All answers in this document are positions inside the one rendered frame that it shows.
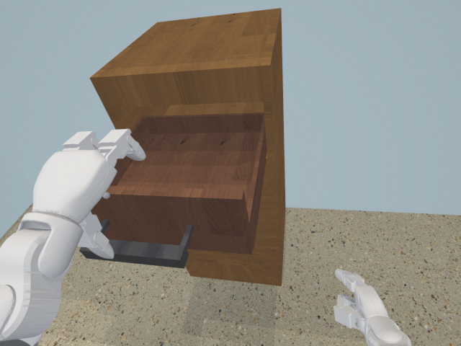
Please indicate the robot left hand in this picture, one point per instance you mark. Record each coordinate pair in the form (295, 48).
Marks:
(73, 181)

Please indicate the robot right hand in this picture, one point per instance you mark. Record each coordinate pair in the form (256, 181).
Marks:
(354, 312)

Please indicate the drawer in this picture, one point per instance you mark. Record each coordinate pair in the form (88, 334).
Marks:
(201, 170)

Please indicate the left robot forearm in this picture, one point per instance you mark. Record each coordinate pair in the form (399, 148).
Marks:
(33, 262)

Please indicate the right robot forearm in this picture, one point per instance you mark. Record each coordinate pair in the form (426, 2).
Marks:
(383, 331)

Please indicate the handle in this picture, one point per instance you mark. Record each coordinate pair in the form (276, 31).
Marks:
(166, 255)

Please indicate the cabinet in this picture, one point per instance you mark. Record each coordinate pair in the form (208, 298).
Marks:
(223, 64)

